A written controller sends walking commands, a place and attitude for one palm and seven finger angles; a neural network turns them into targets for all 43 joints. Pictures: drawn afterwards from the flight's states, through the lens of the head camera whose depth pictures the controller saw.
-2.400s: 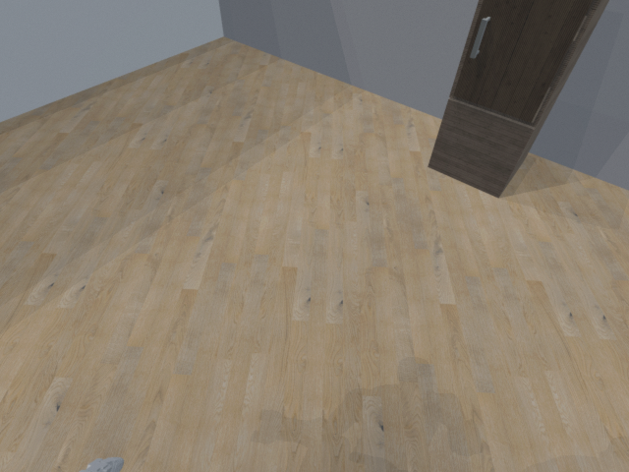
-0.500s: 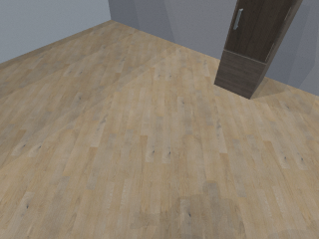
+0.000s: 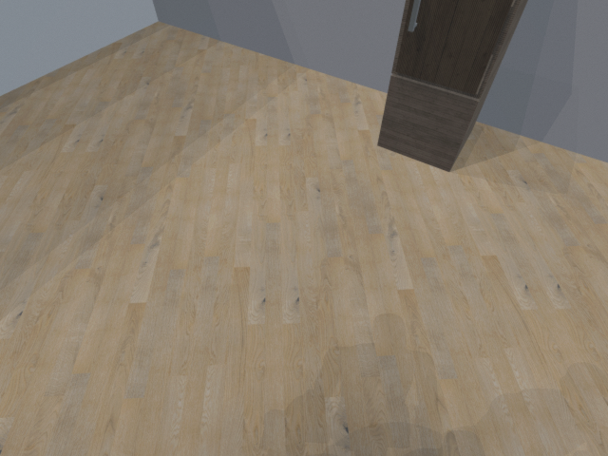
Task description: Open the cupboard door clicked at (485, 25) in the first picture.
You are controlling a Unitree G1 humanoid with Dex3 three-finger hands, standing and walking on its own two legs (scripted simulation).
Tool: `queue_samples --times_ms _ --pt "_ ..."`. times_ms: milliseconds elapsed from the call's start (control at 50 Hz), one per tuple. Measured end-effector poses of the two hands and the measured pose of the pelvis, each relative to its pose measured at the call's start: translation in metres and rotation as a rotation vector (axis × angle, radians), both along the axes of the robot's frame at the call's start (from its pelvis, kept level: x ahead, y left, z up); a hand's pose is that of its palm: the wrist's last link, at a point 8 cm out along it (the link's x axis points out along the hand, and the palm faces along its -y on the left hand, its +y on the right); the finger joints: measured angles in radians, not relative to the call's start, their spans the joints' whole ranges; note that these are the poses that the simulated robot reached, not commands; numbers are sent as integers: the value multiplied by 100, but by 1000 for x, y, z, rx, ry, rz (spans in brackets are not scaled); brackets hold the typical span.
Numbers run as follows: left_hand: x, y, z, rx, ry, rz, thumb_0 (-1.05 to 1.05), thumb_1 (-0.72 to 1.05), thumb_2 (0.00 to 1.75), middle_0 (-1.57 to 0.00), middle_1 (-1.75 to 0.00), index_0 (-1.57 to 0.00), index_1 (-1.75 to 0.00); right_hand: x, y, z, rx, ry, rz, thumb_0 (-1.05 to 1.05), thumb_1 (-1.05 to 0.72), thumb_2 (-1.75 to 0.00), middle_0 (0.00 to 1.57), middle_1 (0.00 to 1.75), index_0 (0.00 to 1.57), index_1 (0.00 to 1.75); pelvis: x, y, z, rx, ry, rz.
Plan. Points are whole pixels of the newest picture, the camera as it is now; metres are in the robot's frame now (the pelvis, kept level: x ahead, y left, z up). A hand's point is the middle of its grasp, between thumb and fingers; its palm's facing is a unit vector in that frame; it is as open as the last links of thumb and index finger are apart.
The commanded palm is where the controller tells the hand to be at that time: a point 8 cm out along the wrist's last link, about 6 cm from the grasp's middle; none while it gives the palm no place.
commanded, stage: walk to a spot facing it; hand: left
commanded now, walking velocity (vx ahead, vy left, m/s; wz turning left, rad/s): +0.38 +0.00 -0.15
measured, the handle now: (417, 9) +1.58 -0.32 -0.06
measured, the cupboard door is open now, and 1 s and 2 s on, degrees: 0 0 0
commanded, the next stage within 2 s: turn to face it in 1.32 s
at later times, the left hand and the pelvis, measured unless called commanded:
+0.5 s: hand (177, 387) +0.24 +0.23 -0.17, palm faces -0.03 -0.99 -0.15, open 7.4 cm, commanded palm none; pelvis +0.23 +0.05 +0.02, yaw -6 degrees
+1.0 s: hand (252, 232) +0.56 +0.15 -0.15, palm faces -0.14 -0.97 -0.21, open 7.2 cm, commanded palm none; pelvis +0.47 -0.02 +0.02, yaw -11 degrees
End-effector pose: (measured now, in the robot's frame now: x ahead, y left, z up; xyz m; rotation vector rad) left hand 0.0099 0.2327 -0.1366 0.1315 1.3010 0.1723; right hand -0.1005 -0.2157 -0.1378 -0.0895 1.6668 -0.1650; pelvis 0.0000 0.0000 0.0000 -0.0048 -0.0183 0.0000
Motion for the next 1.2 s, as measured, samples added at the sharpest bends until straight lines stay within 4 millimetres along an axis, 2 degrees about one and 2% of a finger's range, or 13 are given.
queue_samples --times_ms 60,180,280,340,420,480,580,740,840,920,1040,1120,1200 --pt "13 -8 7 -4 29 -5 0 91 90 -20 -29 -20 -30 57 -7 6 -17 -97 5 1 -90 -90 20 30 20 30 22 -1 10 3 9 -15" --pt "35 -15 11 -50 134 -29 0 91 90 -20 -29 -20 -30 201 -9 19 -40 -382 13 1 -91 -90 20 30 20 30 73 6 20 1 28 -44" --pt "63 -3 -1 -77 187 5 0 91 90 -20 -29 -20 -30 313 6 26 -53 -532 80 1 -91 -90 20 30 20 30 125 23 12 -19 22 -54" --pt "87 13 -17 -85 223 12 0 91 90 -20 -29 -20 -30 366 17 23 -83 -608 105 1 -91 -90 20 30 20 30 160 38 -2 -26 11 -68" --pt "147 35 -16 -67 198 -21 1 91 90 -20 -29 -20 -30 385 30 25 -97 -598 67 0 -91 -90 20 30 20 30 194 48 2 -13 -4 -96" --pt "207 46 -4 -49 119 -53 1 91 90 -20 -29 -20 -30 376 35 28 -104 -523 8 0 -92 -90 20 30 20 30 220 51 13 -7 2 -105" --pt "303 48 13 -31 7 -101 0 91 90 -20 -29 -19 -30 359 26 32 -130 -380 -53 -1 -95 -90 20 30 20 30 265 51 24 6 20 -123" --pt "442 11 19 -22 -58 -230 0 91 90 -20 -29 -19 -30 343 30 21 -70 -160 -182 0 -92 -90 20 30 20 30 344 27 20 16 23 -167" --pt "522 -26 8 -12 -135 -286 0 91 90 -20 -29 -19 -30 357 24 3 -12 -47 -243 1 -91 -90 20 30 20 30 398 -4 2 6 16 -187" --pt "542 -40 11 -19 -138 -252 0 91 90 -20 -29 -20 -30 417 6 3 -11 -90 -223 1 -91 -90 20 30 20 30 433 -16 8 -8 9 -186" --pt "550 -28 16 10 -29 -209 -1 94 90 -20 -29 -20 -30 555 -28 15 -70 -318 -161 2 -92 -90 20 30 20 30 488 -21 20 -16 20 -184" --pt "555 -19 7 -16 53 -176 0 93 90 -20 -29 -20 -30 634 -47 26 -117 -424 -105 2 -95 -90 20 30 20 30 530 -15 18 -28 14 -181" --pt "571 -7 -12 -47 130 -142 0 92 90 -20 -29 -20 -30 707 -50 29 -165 -504 -53 2 -93 -90 20 30 20 30 579 -2 5 -41 0 -189"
